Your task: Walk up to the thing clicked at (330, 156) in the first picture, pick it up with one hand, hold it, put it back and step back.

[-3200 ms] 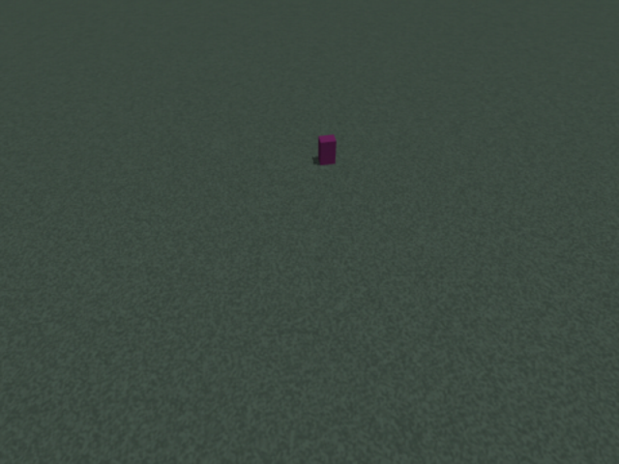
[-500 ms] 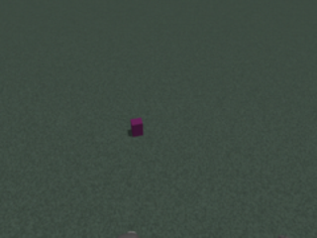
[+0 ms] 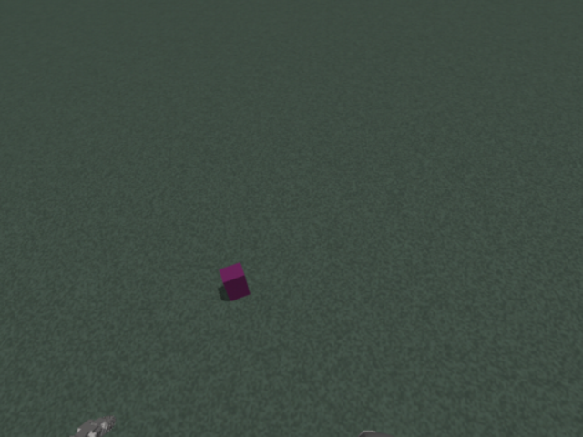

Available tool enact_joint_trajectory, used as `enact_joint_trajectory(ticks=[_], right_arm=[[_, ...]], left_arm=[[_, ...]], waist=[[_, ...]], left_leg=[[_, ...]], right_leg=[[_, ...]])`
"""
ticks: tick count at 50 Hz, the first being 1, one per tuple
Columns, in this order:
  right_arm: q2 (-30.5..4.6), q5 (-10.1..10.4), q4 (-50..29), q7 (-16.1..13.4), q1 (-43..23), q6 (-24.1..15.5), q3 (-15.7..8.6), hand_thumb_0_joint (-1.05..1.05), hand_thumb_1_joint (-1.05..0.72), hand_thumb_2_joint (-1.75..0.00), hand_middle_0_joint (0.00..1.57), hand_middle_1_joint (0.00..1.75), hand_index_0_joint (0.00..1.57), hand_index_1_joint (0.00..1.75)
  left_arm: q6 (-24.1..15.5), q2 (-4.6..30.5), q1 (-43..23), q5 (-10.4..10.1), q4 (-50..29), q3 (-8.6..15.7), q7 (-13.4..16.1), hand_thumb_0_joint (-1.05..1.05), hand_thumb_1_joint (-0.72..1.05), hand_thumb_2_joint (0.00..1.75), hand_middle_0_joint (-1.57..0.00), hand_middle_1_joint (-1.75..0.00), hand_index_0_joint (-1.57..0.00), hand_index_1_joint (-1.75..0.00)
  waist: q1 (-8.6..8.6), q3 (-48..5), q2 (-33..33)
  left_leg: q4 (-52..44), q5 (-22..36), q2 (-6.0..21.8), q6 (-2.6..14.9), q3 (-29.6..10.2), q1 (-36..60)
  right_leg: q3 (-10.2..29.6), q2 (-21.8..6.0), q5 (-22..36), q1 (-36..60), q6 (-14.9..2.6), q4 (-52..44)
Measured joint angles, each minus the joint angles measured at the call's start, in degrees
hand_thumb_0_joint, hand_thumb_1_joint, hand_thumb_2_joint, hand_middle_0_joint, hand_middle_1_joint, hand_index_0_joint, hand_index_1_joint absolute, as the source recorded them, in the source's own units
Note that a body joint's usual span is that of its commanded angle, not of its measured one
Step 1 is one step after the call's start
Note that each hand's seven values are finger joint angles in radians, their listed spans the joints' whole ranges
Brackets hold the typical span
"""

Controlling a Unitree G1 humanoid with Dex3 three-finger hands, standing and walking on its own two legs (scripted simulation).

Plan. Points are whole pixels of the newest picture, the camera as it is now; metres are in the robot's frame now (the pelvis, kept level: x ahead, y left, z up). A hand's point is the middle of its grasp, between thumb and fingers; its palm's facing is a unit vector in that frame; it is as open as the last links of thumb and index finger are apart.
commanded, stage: walk up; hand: left
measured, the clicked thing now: (235, 282) +0.74 +0.25 -0.69
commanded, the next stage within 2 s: none
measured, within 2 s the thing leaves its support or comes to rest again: neither
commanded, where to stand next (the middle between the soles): +0.44 +0.04 m, yaw +1 degrees
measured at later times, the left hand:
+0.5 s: hand (101, 417) +0.20 +0.33 -0.15, palm faces -0.03 -0.93 -0.36, open 7.4 cm
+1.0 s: hand (148, 291) +0.40 +0.29 -0.11, palm faces -0.03 -0.90 -0.43, open 7.4 cm
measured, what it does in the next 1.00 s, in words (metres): walks ahead: left foot, then right foot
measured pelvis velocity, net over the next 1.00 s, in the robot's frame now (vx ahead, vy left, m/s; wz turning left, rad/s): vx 0.31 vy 0.01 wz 0.00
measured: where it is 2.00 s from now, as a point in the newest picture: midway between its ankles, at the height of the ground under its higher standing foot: (299, 390)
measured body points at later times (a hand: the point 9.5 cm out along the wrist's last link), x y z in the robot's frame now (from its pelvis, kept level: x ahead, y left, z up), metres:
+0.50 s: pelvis +0.17 +0.04 +0.00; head +0.19 +0.07 +0.45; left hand +0.20 +0.38 -0.13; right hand +0.25 -0.28 -0.08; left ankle +0.23 +0.15 -0.72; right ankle +0.12 -0.10 -0.66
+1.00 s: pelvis +0.31 +0.01 +0.01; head +0.34 -0.01 +0.45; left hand +0.40 +0.33 -0.08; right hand +0.37 -0.30 -0.13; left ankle +0.32 +0.15 -0.67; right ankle +0.37 -0.10 -0.72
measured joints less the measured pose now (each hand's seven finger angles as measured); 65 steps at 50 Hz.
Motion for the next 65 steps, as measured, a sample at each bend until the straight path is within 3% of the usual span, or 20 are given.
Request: enact_joint_trajectory(ticks=[3, 5, 12, 17, 19, 21, 24, 26, 32, 38, 41, 42, 46, 49, 53, 57, 61, 65], right_arm=[[0.08, 0.10, 0.66, -0.29, -2.04, 0.56, 0.63, 0.01, -0.91, -0.90, 0.20, 0.30, 0.20, 0.30], [-0.28, 0.21, 0.57, -0.03, -3.19, 0.54, 0.62, 0.01, -0.91, -0.90, 0.20, 0.30, 0.20, 0.30], [-0.67, -0.97, 0.12, 1.63, -5.23, 0.74, -0.56, 0.01, -0.91, -0.90, 0.20, 0.30, 0.20, 0.30], [-0.54, -1.28, 0.87, 2.27, -5.72, 0.46, -1.12, 0.01, -0.91, -0.90, 0.20, 0.30, 0.20, 0.30], [-0.68, -1.36, 0.76, 2.23, -5.38, -0.23, -1.27, 0.01, -0.91, -0.90, 0.20, 0.30, 0.20, 0.30], [-0.18, -1.61, 0.48, 1.65, -5.77, -1.22, -1.41, 0.01, -0.91, -0.90, 0.20, 0.30, 0.20, 0.30], [0.53, -0.78, -0.99, 0.96, -5.83, -2.05, -0.99, 0.01, -0.91, -0.90, 0.20, 0.30, 0.20, 0.30], [1.37, -0.44, -1.55, 0.50, -5.42, -2.14, -0.30, 0.01, -0.91, -0.90, 0.20, 0.30, 0.20, 0.30], [1.60, -0.41, -2.06, 0.05, -3.23, -1.92, 0.59, 0.01, -0.91, -0.90, 0.21, 0.30, 0.20, 0.30], [0.29, -0.40, -1.82, 0.36, -1.25, -0.94, 0.36, 0.01, -0.90, -0.90, 0.21, 0.30, 0.20, 0.31], [-0.36, -0.20, -1.76, 0.19, -0.32, -0.02, 0.42, 0.01, -0.90, -0.90, 0.21, 0.30, 0.20, 0.31], [-0.54, -0.05, -1.38, -0.14, -0.63, 0.36, 0.44, 0.01, -0.90, -0.90, 0.21, 0.30, 0.20, 0.31], [-0.24, 0.07, 0.09, -1.20, -3.52, 2.04, 0.81, 0.01, -0.91, -0.90, 0.20, 0.30, 0.20, 0.30], [-0.35, 0.22, 0.25, -1.21, -5.39, 2.03, 0.77, 0.01, -0.91, -0.90, 0.20, 0.30, 0.20, 0.30], [0.11, 0.00, 1.16, -1.08, -7.26, 2.12, 0.72, 0.01, -0.91, -0.90, 0.20, 0.30, 0.20, 0.30], [0.74, -0.28, 3.18, -1.58, -8.82, 1.92, 0.53, 0.01, -0.91, -0.90, 0.20, 0.30, 0.20, 0.30], [1.93, -0.24, 5.02, -1.50, -11.00, 2.24, 1.48, 0.01, -0.91, -0.90, 0.20, 0.30, 0.20, 0.30], [2.88, 0.20, 6.71, -1.32, -13.55, 2.81, 2.60, 0.01, -0.91, -0.90, 0.20, 0.30, 0.20, 0.30]], left_arm=[[-0.75, -1.05, -0.12, -0.92, -1.55, -0.72, 0.61, 0.00, 0.91, 0.90, -0.20, -0.30, -0.20, -0.30], [-0.81, -1.75, 0.71, -1.07, -2.06, -1.22, 0.95, 0.00, 0.91, 0.90, -0.21, -0.30, -0.20, -0.30], [-0.46, -1.00, 5.42, -0.15, -2.29, -1.25, 0.81, 0.00, 0.90, 0.90, -0.21, -0.30, -0.21, -0.30], [0.12, 1.11, 8.24, 0.01, -1.73, -0.66, 0.48, 0.01, 0.90, 0.90, -0.21, -0.30, -0.21, -0.30], [0.62, 1.99, 9.31, 0.09, -1.23, -0.53, 0.51, 0.01, 0.90, 0.90, -0.21, -0.30, -0.21, -0.30], [1.34, 2.83, 9.59, 0.04, -0.36, -0.30, 0.91, 0.01, 0.90, 0.90, -0.21, -0.30, -0.20, -0.30], [2.37, 2.73, 8.63, -0.31, 1.37, -0.75, 1.69, 0.01, 0.91, 0.90, -0.20, -0.30, -0.20, -0.30], [2.32, 3.01, 7.99, -0.63, 1.60, -0.93, 1.74, 0.01, 0.91, 0.90, -0.20, -0.30, -0.20, -0.30], [2.40, 2.31, 6.29, -0.36, 0.80, -0.83, 0.61, 0.01, 0.91, 0.90, -0.20, -0.30, -0.20, -0.30], [2.24, 1.16, 4.35, -0.07, 0.43, -0.57, -0.24, 0.01, 0.91, 0.90, -0.20, -0.30, -0.20, -0.30], [0.79, 1.25, 4.05, 0.03, -0.08, -0.33, 0.22, 0.01, 0.91, 0.90, -0.20, -0.30, -0.20, -0.30], [0.27, 0.91, 3.56, 0.20, -0.14, -0.12, 0.76, 0.01, 0.91, 0.90, -0.20, -0.30, -0.20, -0.30], [-0.16, -0.37, 2.46, -0.54, -1.43, -1.06, 1.93, 0.00, 0.91, 0.90, -0.20, -0.30, -0.20, -0.30], [0.22, -1.04, 2.64, -0.54, -1.87, -2.03, 2.47, 0.00, 0.91, 0.90, -0.21, -0.30, -0.20, -0.30], [1.04, -0.66, 2.55, 0.05, -1.41, -2.57, 3.02, 0.00, 0.90, 0.90, -0.21, -0.30, -0.21, -0.30], [2.60, 0.09, 1.23, -0.71, 0.23, -2.78, 3.46, 0.00, 0.90, 0.90, -0.21, -0.30, -0.21, -0.30], [4.14, -0.21, -0.90, -1.57, 3.16, -2.86, 3.86, 0.01, 0.91, 0.90, -0.21, -0.30, -0.20, -0.30], [3.70, -0.59, -1.70, -1.20, 6.15, -3.24, 3.54, 0.01, 0.91, 0.90, -0.20, -0.30, -0.20, -0.30]], waist=[[1.24, 0.71, 0.06], [1.84, 0.64, 0.60], [3.16, -0.90, 0.99], [4.30, -1.65, -0.45], [4.28, -2.24, -1.26], [4.10, -1.76, -3.98], [2.91, -0.87, -4.65], [2.52, -0.32, -5.63], [1.69, 0.24, -5.57], [0.53, -0.12, -3.36], [0.38, -0.59, -1.90], [0.52, -0.24, -0.62], [1.85, 1.04, 0.55], [2.34, 1.24, 1.28], [2.99, 1.06, 0.70], [2.92, 1.11, -1.17], [2.97, 1.16, -2.67], [2.95, 0.58, -3.00]], left_leg=[[16.43, 0.24, -2.04, 0.66, -3.00, -8.72], [18.58, 2.85, -1.73, 0.73, -3.86, -13.21], [4.81, 10.73, 2.04, -1.48, -4.47, -20.71], [-6.05, 15.27, 2.36, -1.53, -3.08, -18.69], [-9.30, 16.06, 1.57, -1.04, -2.23, -15.88], [-7.16, 16.12, -0.38, -0.64, -0.57, -15.24], [-6.10, 13.36, -0.67, 0.13, -0.06, -13.57], [-8.60, 13.46, -1.02, 0.17, 0.49, -10.95], [-13.74, 12.68, -1.64, 0.46, 1.43, -4.79], [-13.50, 8.98, -1.49, -0.61, 1.58, -1.41], [-7.67, 4.05, -0.42, -1.45, 0.87, -2.04], [-3.22, 2.68, 0.74, -0.70, 0.04, -3.47], [14.46, -2.20, -1.57, 0.14, -3.90, -11.86], [15.07, 0.39, -1.21, -0.17, -4.20, -16.26], [4.87, 4.44, -0.21, -0.95, -3.71, -16.96], [-5.07, 13.19, -1.23, -1.37, -3.29, -13.38], [-3.58, 11.49, -1.21, -1.84, -3.19, -13.39], [-5.26, 11.94, -0.83, -2.17, -3.72, -12.56]], right_leg=[[0.21, -0.24, -1.96, 2.18, -0.60, -0.07], [0.15, -0.14, -1.90, 4.57, -0.52, -2.44], [-0.72, 0.80, -3.90, 10.55, -0.48, -6.99], [-1.28, 0.49, -8.49, 12.85, 0.69, -5.08], [-1.35, -0.23, -11.82, 12.96, 1.38, -1.90], [0.39, -2.46, -15.23, 10.71, 0.35, 6.54], [3.97, 0.02, -17.08, 3.43, -0.72, 23.71], [4.83, 0.26, -14.86, -0.40, -0.84, 27.57], [4.06, -2.68, -10.34, -5.96, 1.00, 19.13], [2.77, -3.49, -4.29, -4.43, 0.95, 6.40], [2.28, -1.72, -0.53, 0.33, 0.76, -0.58], [1.65, -0.75, -0.74, 0.54, 0.98, 0.55], [1.52, -0.55, -3.63, 1.76, 0.52, 2.43], [1.46, -0.44, -3.34, 3.46, 0.58, 0.19], [1.60, -0.40, -4.56, 3.63, 0.91, 0.83], [1.89, -1.45, -8.66, 1.95, 2.15, 6.99], [2.93, -0.73, -11.72, 2.60, 1.42, 7.30], [2.47, -0.23, -7.10, 4.65, 2.54, 2.85]])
